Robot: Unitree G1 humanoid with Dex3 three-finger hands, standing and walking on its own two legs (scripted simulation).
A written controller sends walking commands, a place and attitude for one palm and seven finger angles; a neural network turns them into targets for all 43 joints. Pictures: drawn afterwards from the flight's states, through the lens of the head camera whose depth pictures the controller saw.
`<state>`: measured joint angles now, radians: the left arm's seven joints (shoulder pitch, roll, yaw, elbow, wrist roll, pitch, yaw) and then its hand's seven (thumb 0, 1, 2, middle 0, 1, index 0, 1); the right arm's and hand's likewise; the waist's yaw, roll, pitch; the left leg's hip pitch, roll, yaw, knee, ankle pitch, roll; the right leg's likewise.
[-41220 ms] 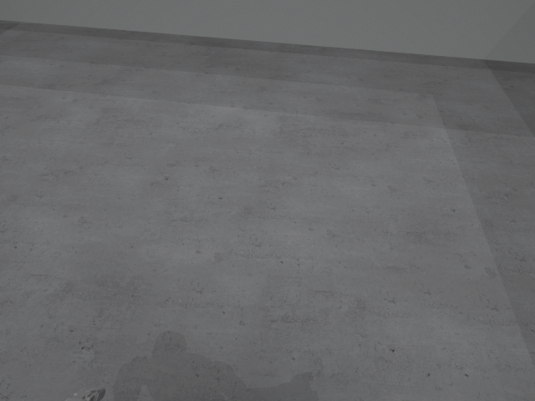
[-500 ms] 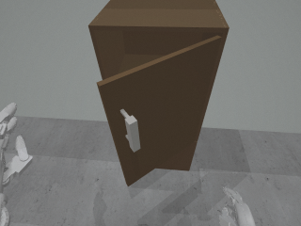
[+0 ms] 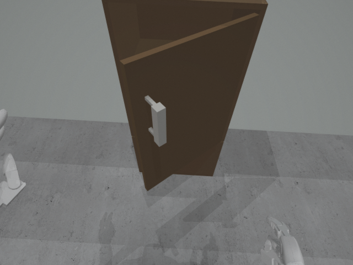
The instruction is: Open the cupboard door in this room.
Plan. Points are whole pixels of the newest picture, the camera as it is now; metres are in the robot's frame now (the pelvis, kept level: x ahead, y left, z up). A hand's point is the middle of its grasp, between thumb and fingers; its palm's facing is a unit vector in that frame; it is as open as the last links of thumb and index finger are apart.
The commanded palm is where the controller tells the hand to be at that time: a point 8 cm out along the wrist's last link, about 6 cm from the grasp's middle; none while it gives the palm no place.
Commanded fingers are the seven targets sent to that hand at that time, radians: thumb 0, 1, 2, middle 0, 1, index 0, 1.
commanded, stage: step back with the hand held close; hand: left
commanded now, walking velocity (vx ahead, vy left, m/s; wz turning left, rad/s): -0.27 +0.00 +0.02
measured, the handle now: (154, 121) +0.44 +0.10 +0.06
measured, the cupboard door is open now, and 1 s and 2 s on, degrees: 41 41 41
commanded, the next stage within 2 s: stop stepping back and stand still in 0.58 s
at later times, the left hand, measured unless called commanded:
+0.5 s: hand out of the picture +0.13 +0.27 +0.17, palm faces +0.48 -0.71 -0.51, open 7.4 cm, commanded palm +0.07 +0.30 +0.18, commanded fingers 0.00 0.90 0.90 -0.20 -0.30 -0.20 -0.30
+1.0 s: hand out of the picture +0.05 +0.23 +0.17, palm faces +0.41 -0.79 -0.46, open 7.4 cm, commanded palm -0.01 +0.27 +0.18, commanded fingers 0.00 0.90 0.90 -0.20 -0.30 -0.20 -0.30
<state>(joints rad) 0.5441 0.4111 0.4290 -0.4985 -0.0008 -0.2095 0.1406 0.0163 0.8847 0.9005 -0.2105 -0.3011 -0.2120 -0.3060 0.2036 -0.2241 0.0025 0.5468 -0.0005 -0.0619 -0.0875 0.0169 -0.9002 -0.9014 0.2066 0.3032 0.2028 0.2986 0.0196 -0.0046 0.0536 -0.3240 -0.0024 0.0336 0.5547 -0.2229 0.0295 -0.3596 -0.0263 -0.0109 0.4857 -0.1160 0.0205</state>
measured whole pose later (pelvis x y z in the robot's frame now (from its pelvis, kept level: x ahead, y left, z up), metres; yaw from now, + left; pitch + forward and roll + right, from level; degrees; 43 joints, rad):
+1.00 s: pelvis -0.15 -0.03 +0.00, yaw +0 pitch +1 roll -1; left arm 0.55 0.43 0.40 -0.52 -0.05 -0.18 0.14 0.02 0.89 0.90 -0.21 -0.30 -0.21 -0.31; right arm 0.19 -0.18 0.04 0.65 -0.02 -0.14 -0.07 0.02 -0.90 -0.90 0.21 0.30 0.21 0.30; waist 0.01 -0.01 0.00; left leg -0.43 0.04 0.00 0.60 -0.21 -0.02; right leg -0.15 0.04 -0.01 0.46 -0.32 -0.02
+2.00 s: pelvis -0.17 -0.04 +0.01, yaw +2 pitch -2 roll -1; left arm 0.32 0.20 -0.01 1.13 0.01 0.03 -0.01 0.01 0.90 0.90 -0.20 -0.30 -0.20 -0.30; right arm 0.23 -0.28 -0.01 1.10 -0.02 0.04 -0.02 0.01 -0.90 -0.90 0.20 0.30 0.20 0.30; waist 0.01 -0.02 0.09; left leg -0.29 0.00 -0.04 0.43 -0.10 0.00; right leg -0.12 0.04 -0.05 0.42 -0.28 -0.04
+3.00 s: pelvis -0.14 -0.06 +0.01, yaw +0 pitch -2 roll +0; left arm 0.14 0.30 0.02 1.13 0.00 0.00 0.01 0.01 0.90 0.90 -0.20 -0.30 -0.20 -0.30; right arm 0.12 -0.32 -0.01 1.13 -0.02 0.02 -0.02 0.01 -0.90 -0.90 0.21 0.30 0.20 0.30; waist -0.01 0.02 0.08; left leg -0.18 0.02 -0.01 0.34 -0.12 -0.03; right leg 0.00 0.06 -0.01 0.31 -0.26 -0.06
